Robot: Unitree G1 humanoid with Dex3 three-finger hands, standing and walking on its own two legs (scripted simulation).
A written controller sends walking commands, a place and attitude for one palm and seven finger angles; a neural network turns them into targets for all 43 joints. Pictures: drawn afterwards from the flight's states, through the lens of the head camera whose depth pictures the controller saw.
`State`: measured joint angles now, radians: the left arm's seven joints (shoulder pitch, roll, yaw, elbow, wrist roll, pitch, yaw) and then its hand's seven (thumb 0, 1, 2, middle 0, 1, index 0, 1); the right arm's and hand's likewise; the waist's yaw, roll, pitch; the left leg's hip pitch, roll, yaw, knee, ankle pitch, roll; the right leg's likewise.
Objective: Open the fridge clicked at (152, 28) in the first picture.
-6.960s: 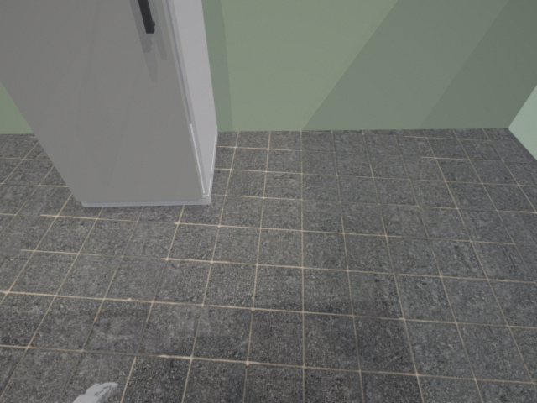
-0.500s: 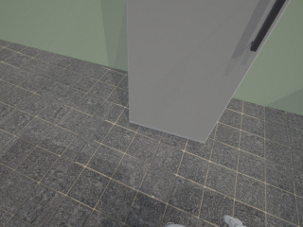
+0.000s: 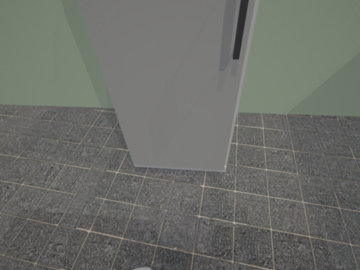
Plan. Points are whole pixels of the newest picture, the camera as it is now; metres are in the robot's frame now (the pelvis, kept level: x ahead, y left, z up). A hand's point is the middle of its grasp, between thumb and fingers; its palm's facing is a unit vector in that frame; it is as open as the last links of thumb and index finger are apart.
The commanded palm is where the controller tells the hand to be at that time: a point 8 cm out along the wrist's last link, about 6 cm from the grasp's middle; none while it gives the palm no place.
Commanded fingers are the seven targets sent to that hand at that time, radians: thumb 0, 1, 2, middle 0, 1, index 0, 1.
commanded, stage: take the last steps up to it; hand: right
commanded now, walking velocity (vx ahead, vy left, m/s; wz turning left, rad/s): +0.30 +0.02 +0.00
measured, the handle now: (242, 7) +0.80 -0.17 +0.25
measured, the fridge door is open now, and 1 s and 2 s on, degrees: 0 0 0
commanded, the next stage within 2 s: come to a stop and stand still in 0.84 s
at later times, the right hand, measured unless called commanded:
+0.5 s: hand (231, 238) +0.25 -0.12 -0.17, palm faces +0.01 +0.98 -0.19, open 7.4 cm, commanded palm none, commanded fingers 0.00 -0.90 -0.90 0.20 0.30 0.20 0.30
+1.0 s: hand (241, 252) +0.22 -0.14 -0.19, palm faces +0.07 +0.99 -0.11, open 7.4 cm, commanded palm none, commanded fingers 0.00 -0.90 -0.90 0.20 0.30 0.20 0.30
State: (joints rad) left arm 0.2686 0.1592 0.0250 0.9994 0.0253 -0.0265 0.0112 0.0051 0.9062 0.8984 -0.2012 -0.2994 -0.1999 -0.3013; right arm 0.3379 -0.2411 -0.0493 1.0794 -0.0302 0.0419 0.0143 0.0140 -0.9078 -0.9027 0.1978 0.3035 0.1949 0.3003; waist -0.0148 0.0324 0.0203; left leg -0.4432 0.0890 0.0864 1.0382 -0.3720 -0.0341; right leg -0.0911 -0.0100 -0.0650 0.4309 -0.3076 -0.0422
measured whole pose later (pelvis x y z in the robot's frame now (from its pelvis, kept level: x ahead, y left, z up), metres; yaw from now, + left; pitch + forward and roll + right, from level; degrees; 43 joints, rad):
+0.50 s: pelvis +0.15 +0.05 -0.01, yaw -1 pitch -3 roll +0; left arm 0.41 0.15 0.05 1.15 0.02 -0.01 0.01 0.01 0.90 0.90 -0.20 -0.30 -0.20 -0.30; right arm 0.15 -0.15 -0.04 1.01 -0.01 -0.06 0.00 0.00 -0.91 -0.90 0.20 0.30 0.20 0.30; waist 0.04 -0.03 0.07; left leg -0.28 0.02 0.17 0.57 -0.24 0.07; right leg -0.34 -0.06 -0.03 1.21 -0.39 -0.03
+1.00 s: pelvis +0.29 +0.00 -0.01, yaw +1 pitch -3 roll +1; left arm 0.15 0.13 0.04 1.02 0.01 -0.06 0.03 -0.02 0.94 0.90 -0.20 -0.30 -0.20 -0.30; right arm 0.38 -0.13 -0.02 1.17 -0.02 -0.01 -0.01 0.01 -0.91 -0.90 0.20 0.30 0.20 0.30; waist -0.04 0.03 0.06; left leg -0.32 0.06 0.10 0.98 -0.49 0.00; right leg -0.25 -0.04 -0.18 0.53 -0.24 -0.06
